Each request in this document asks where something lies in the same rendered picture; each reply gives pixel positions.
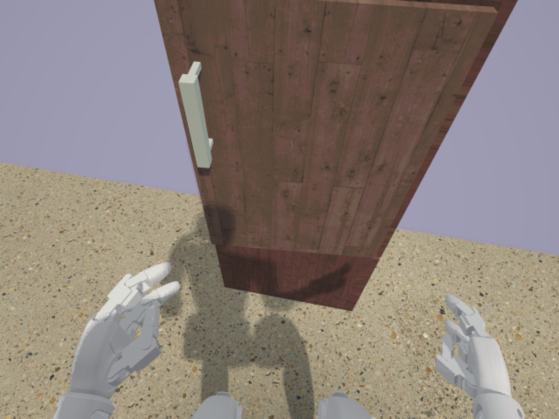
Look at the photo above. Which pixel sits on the robot right forearm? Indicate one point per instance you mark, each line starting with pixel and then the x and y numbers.
pixel 496 406

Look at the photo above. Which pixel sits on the cupboard door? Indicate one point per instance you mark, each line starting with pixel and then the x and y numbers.
pixel 321 111

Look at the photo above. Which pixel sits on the robot thigh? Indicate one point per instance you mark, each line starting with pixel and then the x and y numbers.
pixel 219 407
pixel 337 407

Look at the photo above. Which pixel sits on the right robot hand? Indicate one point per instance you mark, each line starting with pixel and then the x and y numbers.
pixel 476 348

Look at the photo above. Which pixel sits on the right robot thigh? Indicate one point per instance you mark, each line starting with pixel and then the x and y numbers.
pixel 337 407

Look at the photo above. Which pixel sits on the left robot hand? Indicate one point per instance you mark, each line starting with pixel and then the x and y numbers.
pixel 96 369

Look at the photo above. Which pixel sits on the handle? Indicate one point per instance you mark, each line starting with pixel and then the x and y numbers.
pixel 193 107

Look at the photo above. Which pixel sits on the left robot thigh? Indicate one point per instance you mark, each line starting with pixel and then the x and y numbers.
pixel 219 407

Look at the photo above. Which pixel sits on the robot left forearm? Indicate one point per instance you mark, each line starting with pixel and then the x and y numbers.
pixel 75 405

